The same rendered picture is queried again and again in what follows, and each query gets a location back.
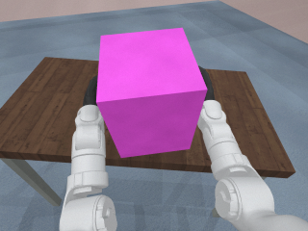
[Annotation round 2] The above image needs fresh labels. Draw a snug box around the left robot forearm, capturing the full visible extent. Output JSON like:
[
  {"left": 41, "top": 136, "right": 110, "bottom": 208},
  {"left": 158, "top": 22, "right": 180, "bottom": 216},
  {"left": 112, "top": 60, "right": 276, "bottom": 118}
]
[{"left": 59, "top": 105, "right": 109, "bottom": 231}]

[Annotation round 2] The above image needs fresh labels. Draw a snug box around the table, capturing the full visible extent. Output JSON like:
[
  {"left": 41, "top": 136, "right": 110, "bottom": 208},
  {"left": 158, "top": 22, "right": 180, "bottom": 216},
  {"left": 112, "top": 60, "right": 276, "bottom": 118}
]
[{"left": 0, "top": 57, "right": 295, "bottom": 218}]

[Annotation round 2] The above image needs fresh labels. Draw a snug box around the carton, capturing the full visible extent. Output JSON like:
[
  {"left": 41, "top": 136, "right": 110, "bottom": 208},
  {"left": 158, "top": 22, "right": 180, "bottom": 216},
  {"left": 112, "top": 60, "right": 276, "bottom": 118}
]
[{"left": 96, "top": 28, "right": 208, "bottom": 158}]

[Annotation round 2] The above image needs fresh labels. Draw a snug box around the robot right upper arm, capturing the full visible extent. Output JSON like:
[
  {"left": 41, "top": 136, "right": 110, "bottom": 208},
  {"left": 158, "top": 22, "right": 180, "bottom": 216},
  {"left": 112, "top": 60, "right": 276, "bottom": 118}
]
[{"left": 215, "top": 176, "right": 308, "bottom": 231}]

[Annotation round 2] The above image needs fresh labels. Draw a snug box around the robot right hand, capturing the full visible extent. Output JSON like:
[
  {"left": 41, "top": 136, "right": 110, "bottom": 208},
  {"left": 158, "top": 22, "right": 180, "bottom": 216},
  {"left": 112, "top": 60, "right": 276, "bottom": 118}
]
[{"left": 198, "top": 66, "right": 216, "bottom": 101}]

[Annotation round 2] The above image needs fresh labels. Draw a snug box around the robot left hand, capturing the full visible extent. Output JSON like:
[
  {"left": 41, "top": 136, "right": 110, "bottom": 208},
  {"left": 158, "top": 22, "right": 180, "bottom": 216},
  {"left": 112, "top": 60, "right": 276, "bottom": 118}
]
[{"left": 83, "top": 75, "right": 98, "bottom": 107}]

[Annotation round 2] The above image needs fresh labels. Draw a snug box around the robot left upper arm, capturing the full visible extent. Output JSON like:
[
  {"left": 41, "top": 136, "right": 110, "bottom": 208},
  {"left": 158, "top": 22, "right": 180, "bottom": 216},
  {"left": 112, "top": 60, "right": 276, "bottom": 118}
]
[{"left": 60, "top": 194, "right": 117, "bottom": 231}]

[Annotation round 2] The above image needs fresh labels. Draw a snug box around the right robot forearm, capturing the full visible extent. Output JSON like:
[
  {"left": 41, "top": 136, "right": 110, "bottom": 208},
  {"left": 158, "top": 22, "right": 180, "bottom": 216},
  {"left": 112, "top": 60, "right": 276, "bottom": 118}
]
[{"left": 197, "top": 100, "right": 274, "bottom": 206}]

